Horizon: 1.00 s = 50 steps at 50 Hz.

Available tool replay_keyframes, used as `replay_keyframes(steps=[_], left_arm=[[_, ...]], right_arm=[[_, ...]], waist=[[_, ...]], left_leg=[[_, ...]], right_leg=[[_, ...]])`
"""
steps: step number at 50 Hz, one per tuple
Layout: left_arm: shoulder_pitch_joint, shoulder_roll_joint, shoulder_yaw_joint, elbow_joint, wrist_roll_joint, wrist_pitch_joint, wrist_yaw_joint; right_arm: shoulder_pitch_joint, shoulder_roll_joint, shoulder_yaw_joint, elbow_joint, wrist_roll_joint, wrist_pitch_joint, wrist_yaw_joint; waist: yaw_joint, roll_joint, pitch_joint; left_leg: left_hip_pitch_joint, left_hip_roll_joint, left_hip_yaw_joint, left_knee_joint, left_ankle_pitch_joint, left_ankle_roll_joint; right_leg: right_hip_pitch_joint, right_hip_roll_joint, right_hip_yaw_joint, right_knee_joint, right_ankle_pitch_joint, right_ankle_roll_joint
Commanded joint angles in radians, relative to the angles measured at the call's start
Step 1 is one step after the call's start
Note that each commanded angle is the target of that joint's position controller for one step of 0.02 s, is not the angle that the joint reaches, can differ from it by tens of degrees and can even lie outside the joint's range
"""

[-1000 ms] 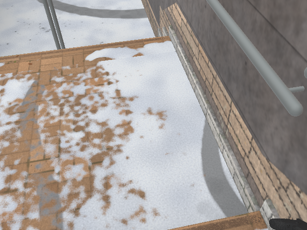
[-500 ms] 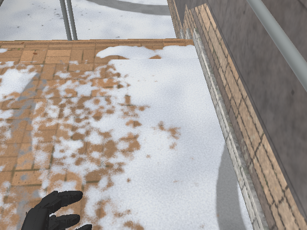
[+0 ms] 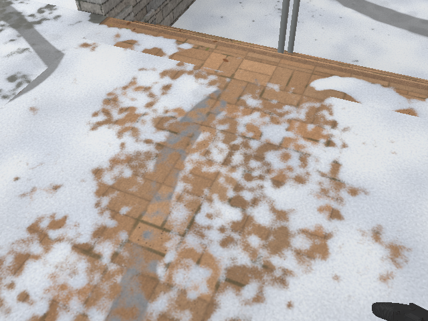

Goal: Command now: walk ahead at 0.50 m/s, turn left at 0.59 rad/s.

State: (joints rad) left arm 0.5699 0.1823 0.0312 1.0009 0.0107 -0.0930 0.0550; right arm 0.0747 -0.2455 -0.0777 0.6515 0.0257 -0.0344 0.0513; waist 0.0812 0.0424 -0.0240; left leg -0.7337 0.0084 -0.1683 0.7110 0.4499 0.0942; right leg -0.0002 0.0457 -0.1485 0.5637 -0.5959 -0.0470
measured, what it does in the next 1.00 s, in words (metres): goes down: left foot 0.15 m lower, then right foot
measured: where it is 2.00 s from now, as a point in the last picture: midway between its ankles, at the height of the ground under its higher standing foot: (310, 182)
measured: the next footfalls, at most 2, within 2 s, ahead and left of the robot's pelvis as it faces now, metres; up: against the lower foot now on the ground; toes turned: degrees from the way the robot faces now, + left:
left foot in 0.18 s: +0.28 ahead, +0.12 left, -0.15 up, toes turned +5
right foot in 0.62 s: +0.62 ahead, -0.09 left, -0.15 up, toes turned -1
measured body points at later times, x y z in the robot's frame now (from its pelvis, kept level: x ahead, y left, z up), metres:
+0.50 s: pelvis +0.34 +0.03 -0.12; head +0.37 +0.03 +0.33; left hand +0.47 +0.29 -0.24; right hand +0.36 -0.24 -0.26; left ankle +0.24 +0.12 -0.85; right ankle +0.54 -0.13 -0.80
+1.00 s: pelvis +0.63 -0.03 -0.11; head +0.66 -0.05 +0.34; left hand +0.74 +0.24 -0.22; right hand +0.81 -0.31 -0.19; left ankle +0.85 +0.12 -0.80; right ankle +0.58 -0.09 -0.85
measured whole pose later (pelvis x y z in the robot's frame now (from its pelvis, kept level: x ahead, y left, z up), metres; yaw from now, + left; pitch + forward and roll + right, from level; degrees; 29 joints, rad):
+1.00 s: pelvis +0.63 -0.03 -0.11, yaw -13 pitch +2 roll +1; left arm 0.36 0.26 0.06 0.74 -0.02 -0.05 0.01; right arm 0.01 -0.27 -0.05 0.75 -0.01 -0.09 0.00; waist 0.07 0.02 0.02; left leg -0.63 0.04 -0.13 0.61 0.02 -0.05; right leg -0.15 0.12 0.19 0.35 -0.22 -0.09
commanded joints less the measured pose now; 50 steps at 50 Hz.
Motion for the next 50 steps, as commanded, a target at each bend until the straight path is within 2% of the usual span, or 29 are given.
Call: replay_keyframes(steps=[1,4,6,7,8,9,10,11,12,13,14,15,16,18,19,21,23,27,29,31,32,33,34,35,37,38,41,45,50], left_arm=[[0.074,0.057,-0.002,-0.026,0.001,0.008,-0.008],[0.115,0.076,0.003,-0.016,-0.032,0.035,0.000],[0.084,0.119,0.014,-0.023,-0.035,0.053,0.007],[0.077,0.145,0.022,-0.031,-0.030,0.058,0.003],[0.056,0.130,0.019,-0.018,-0.021,0.055,-0.010],[0.010,0.122,0.025,-0.011,-0.007,0.026,-0.035],[0.136,0.054,0.000,-0.033,-0.005,-0.010,-0.056],[0.097,0.163,0.013,-0.072,-0.073,-0.046,-0.069],[0.015,0.156,0.010,-0.142,-0.089,-0.048,-0.070],[-0.100,0.129,0.003,-0.179,-0.087,-0.029,-0.052],[-0.142,0.142,0.013,-0.156,-0.071,-0.005,-0.029],[-0.125,0.093,0.011,-0.141,-0.044,0.016,-0.015],[-0.122,0.065,0.014,-0.140,-0.034,0.033,-0.014],[-0.147,0.043,0.020,-0.153,-0.035,0.028,-0.016],[-0.194,0.050,0.023,-0.173,-0.031,0.020,-0.019],[-0.283,0.041,0.013,-0.202,-0.011,0.004,-0.038],[-0.380,0.045,0.010,-0.225,-0.016,0.006,-0.056],[-0.507,0.072,0.008,-0.297,-0.023,0.020,-0.085],[-0.496,0.110,0.023,-0.320,-0.016,0.027,-0.100],[-0.250,0.187,0.064,-0.271,-0.016,0.027,-0.104],[-0.119,0.304,0.098,-0.253,-0.024,0.030,-0.088],[-0.083,0.350,0.099,-0.253,-0.034,0.026,-0.095],[-0.061,0.278,0.083,-0.273,-0.023,0.019,-0.090],[-0.144,0.256,0.074,-0.287,-0.012,0.014,-0.081],[-0.291,0.221,0.059,-0.333,-0.011,0.010,-0.075],[-0.332,0.203,0.053,-0.354,-0.003,0.010,-0.075],[-0.333,0.212,0.058,-0.362,-0.024,0.012,-0.073],[-0.244,0.231,0.069,-0.333,-0.029,0.028,-0.045],[-0.199,0.241,0.075,-0.308,-0.037,0.039,-0.034]], right_arm=[[-0.197,0.057,0.032,-0.110,0.015,-0.007,0.042],[-0.329,0.055,0.045,-0.140,0.015,-0.019,0.069],[-0.269,0.028,0.041,-0.100,0.014,-0.032,0.062],[-0.131,-0.007,0.023,-0.042,0.008,-0.033,0.053],[0.088,-0.032,0.002,0.056,0.018,-0.025,0.036],[0.308,-0.082,-0.020,0.122,0.010,-0.016,0.016],[0.410,-0.173,-0.008,0.163,-0.036,-0.019,-0.008],[0.540,-0.170,-0.020,0.189,-0.047,-0.008,-0.013],[0.488,-0.196,-0.025,0.208,-0.040,-0.005,-0.022],[0.406,-0.161,-0.017,0.205,-0.030,-0.003,-0.033],[0.242,-0.105,0.001,0.151,-0.015,-0.015,-0.034],[0.167,-0.078,0.009,0.154,-0.025,-0.033,-0.033],[0.081,-0.062,0.018,0.151,-0.025,-0.047,-0.028],[0.097,-0.063,0.015,0.170,-0.038,-0.064,-0.041],[0.134,-0.059,0.015,0.184,-0.045,-0.069,-0.051],[0.168,-0.065,0.013,0.198,-0.030,-0.074,-0.076],[0.212,-0.090,0.008,0.217,-0.020,-0.075,-0.088],[0.285,-0.114,-0.001,0.256,-0.009,-0.051,-0.067],[0.282,-0.147,-0.007,0.263,-0.009,-0.039,-0.068],[0.229,-0.169,-0.007,0.237,-0.018,-0.025,-0.075],[0.286,-0.121,0.012,0.210,-0.045,-0.038,-0.070],[0.384,-0.025,0.050,0.207,-0.057,-0.068,-0.046],[0.284,-0.139,0.020,0.200,-0.021,-0.094,-0.034],[0.162,-0.162,0.013,0.158,0.002,-0.103,-0.039],[0.117,-0.151,0.007,0.139,-0.025,-0.104,-0.060],[0.133,-0.148,0.002,0.142,-0.033,-0.092,-0.064],[0.140,-0.119,0.000,0.131,-0.043,-0.062,-0.071],[-0.033,-0.077,0.010,0.060,-0.047,-0.058,-0.067],[-0.171,-0.096,0.013,0.004,-0.019,-0.084,-0.044]], waist=[[0.047,-0.080,0.152],[0.096,-0.073,0.227],[0.045,-0.123,0.216],[-0.017,-0.131,0.147],[-0.122,-0.109,0.040],[-0.244,0.053,-0.059],[-0.201,0.223,-0.325],[-0.295,0.196,-0.541],[-0.233,0.090,-0.517],[-0.179,-0.052,-0.413],[-0.126,-0.205,-0.236],[-0.069,-0.209,-0.136],[0.002,-0.204,-0.009],[0.010,-0.047,0.072],[-0.006,-0.007,0.076],[-0.039,0.050,0.059],[-0.081,0.056,0.045],[-0.122,0.044,0.110],[-0.091,0.044,0.082],[0.043,0.027,-0.055],[0.055,-0.161,-0.156],[0.014,-0.353,-0.344],[0.064,-0.252,-0.352],[0.054,-0.207,-0.185],[-0.035,-0.050,-0.069],[-0.075,-0.069,-0.062],[-0.102,-0.103,-0.047],[-0.053,-0.110,-0.002],[-0.015,-0.135,0.039]], left_leg=[[-0.023,-0.021,0.085,-0.143,0.068,-0.018],[-0.011,-0.027,0.161,-0.238,-0.039,-0.025],[0.093,-0.032,0.200,-0.291,-0.186,0.002],[0.292,-0.047,0.220,-0.300,-0.206,0.022],[0.640,-0.024,0.197,-0.360,-0.061,0.067],[1.053,0.074,0.073,-0.340,0.215,0.153],[1.449,0.337,-0.129,0.066,0.812,0.283],[1.576,0.428,-0.282,0.046,0.635,0.414],[1.511,0.412,-0.320,-0.085,0.175,0.394],[1.323,0.386,-0.339,-0.213,-0.267,0.336],[0.985,0.368,-0.292,-0.311,-0.397,0.291],[0.742,0.383,-0.311,-0.350,-0.393,0.277],[0.465,0.327,-0.214,-0.407,-0.377,0.228],[0.292,0.259,-0.084,-0.453,-0.366,0.182],[0.298,0.232,-0.026,-0.454,-0.302,0.165],[0.353,0.163,0.093,-0.456,-0.236,0.129],[0.416,0.148,0.135,-0.474,-0.270,0.098],[0.650,0.207,0.143,-0.450,-0.302,0.058],[0.724,0.222,0.182,-0.351,-0.034,0.020],[0.661,0.166,0.255,-0.031,0.168,-0.034],[0.345,0.080,0.297,0.328,-0.159,-0.092],[0.067,-0.091,0.164,0.626,-0.996,-0.124],[-0.038,-0.053,0.030,0.670,-0.991,-0.091],[-0.113,-0.017,0.054,0.637,-0.907,-0.073],[0.014,0.048,0.060,0.469,-0.782,-0.065],[0.089,0.065,0.056,0.414,-0.759,-0.069],[0.165,0.056,0.091,0.293,-0.704,-0.112],[0.126,0.030,0.091,0.047,-0.504,-0.147],[0.233,-0.021,0.075,-0.175,-0.373,-0.143]], right_leg=[[-0.057,-0.225,0.131,0.004,0.596,-0.013],[-0.025,-0.236,0.136,0.092,0.665,-0.009],[-0.002,-0.247,0.115,0.238,0.969,0.003],[-0.047,-0.256,0.119,0.398,1.104,-0.005],[-0.211,-0.232,0.107,0.649,1.050,-0.017],[-0.533,-0.105,0.065,1.059,0.525,0.032],[-0.842,-0.083,0.176,1.436,-0.287,0.056],[-0.925,-0.048,0.416,1.450,-0.286,0.065],[-1.041,-0.096,0.385,1.330,-0.208,0.077],[-1.094,-0.154,0.294,1.210,-0.091,0.075],[-0.998,-0.159,0.270,1.086,0.094,0.075],[-0.904,-0.162,0.289,1.070,0.181,0.077],[-0.774,-0.190,0.298,0.874,0.263,0.096],[-0.674,-0.205,0.302,0.671,0.357,0.126],[-0.669,-0.199,0.296,0.574,0.429,0.126],[-0.619,-0.181,0.254,0.330,0.633,0.090],[-0.549,-0.131,0.193,0.167,0.765,0.070],[-0.636,-0.103,0.176,0.075,0.644,-0.011],[-0.568,-0.055,0.123,0.069,0.538,-0.064],[-0.238,0.013,0.087,0.056,0.547,-0.112],[0.105,-0.164,0.374,0.061,0.664,-0.212],[0.377,-0.366,0.898,-0.144,0.390,-0.380],[0.410,-0.349,0.958,-0.226,0.249,-0.333],[0.276,-0.322,0.839,-0.240,0.296,-0.280],[-0.024,-0.261,0.666,-0.269,0.526,-0.235],[-0.105,-0.226,0.611,-0.288,0.600,-0.223],[-0.220,-0.185,0.504,-0.323,0.739,-0.224],[-0.231,-0.149,0.481,-0.332,0.604,-0.197],[-0.236,-0.136,0.533,-0.318,0.456,-0.157]])
Velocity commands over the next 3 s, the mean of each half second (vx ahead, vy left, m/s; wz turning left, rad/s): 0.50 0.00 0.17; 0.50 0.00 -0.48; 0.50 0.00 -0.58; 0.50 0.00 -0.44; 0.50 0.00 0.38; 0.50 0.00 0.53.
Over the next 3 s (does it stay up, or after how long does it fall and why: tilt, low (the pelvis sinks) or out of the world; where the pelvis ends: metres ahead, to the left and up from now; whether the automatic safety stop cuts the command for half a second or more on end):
stays up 1.58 -0.52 -0.11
